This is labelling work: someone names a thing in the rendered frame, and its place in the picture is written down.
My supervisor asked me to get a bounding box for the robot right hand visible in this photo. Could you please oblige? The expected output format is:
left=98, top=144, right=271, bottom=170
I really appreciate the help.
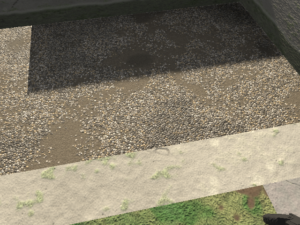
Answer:
left=262, top=213, right=300, bottom=225

